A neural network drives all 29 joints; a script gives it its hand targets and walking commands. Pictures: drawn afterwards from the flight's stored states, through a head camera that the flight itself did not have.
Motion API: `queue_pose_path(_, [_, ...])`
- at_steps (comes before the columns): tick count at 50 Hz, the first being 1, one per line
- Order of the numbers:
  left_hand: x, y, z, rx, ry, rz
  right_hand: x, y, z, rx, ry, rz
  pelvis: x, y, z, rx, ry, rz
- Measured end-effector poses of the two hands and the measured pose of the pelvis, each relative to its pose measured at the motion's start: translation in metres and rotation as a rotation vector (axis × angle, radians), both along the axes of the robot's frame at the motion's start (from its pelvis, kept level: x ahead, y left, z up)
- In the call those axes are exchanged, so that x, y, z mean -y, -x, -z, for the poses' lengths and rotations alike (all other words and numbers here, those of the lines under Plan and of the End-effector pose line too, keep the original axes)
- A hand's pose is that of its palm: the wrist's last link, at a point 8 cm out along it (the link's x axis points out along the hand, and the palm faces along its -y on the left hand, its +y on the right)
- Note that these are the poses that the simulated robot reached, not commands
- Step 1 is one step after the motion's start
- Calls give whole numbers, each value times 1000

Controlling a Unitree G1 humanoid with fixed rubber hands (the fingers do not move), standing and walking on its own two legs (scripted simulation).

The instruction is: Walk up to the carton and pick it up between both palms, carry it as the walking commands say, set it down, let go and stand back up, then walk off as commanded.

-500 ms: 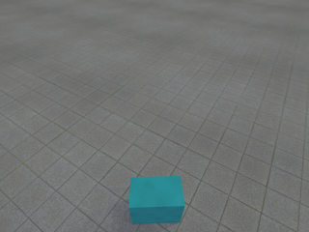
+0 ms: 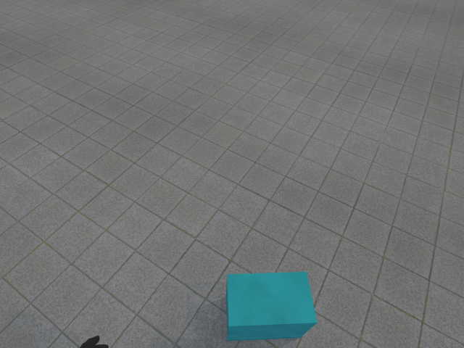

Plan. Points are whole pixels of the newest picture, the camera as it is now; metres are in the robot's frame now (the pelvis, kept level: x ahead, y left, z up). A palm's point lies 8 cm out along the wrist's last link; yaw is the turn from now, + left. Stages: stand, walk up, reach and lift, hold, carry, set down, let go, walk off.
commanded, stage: walk off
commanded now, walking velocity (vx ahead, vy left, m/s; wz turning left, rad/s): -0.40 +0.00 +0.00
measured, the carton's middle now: (265, 307) +0.37 -0.13 -0.65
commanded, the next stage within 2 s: none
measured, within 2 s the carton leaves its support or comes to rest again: neither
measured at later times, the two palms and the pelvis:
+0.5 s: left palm out of the picture -0.01 +0.33 -0.14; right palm out of the picture -0.02 -0.23 -0.15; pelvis -0.08 +0.04 -0.03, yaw +5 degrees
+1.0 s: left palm out of the picture -0.34 +0.34 -0.15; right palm out of the picture -0.24 -0.20 -0.15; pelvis -0.31 +0.07 -0.02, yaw -1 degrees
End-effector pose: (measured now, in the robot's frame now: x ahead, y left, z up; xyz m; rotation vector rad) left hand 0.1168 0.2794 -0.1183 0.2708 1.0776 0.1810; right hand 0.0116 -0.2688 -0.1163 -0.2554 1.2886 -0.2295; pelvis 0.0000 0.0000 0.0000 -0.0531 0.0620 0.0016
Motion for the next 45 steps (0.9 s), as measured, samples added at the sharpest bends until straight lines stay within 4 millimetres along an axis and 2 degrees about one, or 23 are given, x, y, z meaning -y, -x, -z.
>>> queue_pose_path(4, [4, -14, -2, 7, -2, 0, 0, -2, 6, -27, 5, 19, 0, -7, 1, -9, -17, -6])
queue_pose_path(8, [8, -11, 0, 11, -30, -32, 6, -11, 19, -34, -10, 10, 7, -12, 9, 19, -54, -20])
queue_pose_path(13, [-1, 29, -1, -37, -63, -100, 1, -22, 30, -25, -32, -52, 7, 0, 12, 48, -82, -36])
queue_pose_path(17, [-14, 61, -4, -60, -77, -138, -10, -13, 33, -38, -42, -79, -2, 19, 11, 58, -97, -58])
queue_pose_path(21, [-28, 95, 4, -72, -61, -158, -23, -1, 34, -26, -30, -91, -16, 46, 15, 62, -92, -75])
queue_pose_path(24, [-41, 123, 19, -75, -32, -171, -35, 18, 32, -11, -3, -98, -32, 71, 22, 71, -73, -83])
queue_pose_path(27, [-54, 146, 34, -77, 2, -157, -48, 50, 32, -3, 30, -87, -50, 99, 30, 103, -33, -74])
queue_pose_path(30, [-57, 161, 30, -88, 32, -122, -54, 82, 13, 13, 60, -61, -59, 123, 19, 117, 8, -58])
queue_pose_path(33, [-60, 185, 27, -88, 54, -120, -57, 99, -3, 29, 78, -56, -65, 146, 10, 103, 21, -55])
queue_pose_path(39, [-66, 268, 32, -184, 62, -136, -66, 128, -10, 81, 73, -46, -72, 194, 6, 106, 23, -31])
queue_pose_path(43, [-70, 322, 30, -218, 43, -152, -69, 159, -3, 96, 59, -48, -73, 230, 8, 114, 21, -23])
queue_pose_path(45, [-72, 357, 27, -247, 18, -167, -70, 178, 4, 98, 44, -48, -71, 250, 10, 113, 17, -19])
